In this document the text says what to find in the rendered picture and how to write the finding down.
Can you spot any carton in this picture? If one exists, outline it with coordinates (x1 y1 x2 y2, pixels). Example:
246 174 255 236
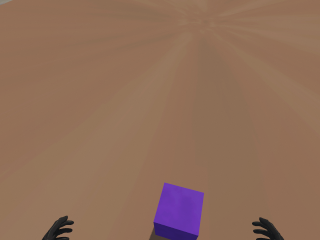
153 183 204 240

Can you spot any right robot hand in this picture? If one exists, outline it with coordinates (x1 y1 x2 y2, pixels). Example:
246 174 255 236
252 217 284 240

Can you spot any left robot hand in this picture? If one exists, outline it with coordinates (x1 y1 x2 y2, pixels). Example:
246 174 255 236
42 215 74 240

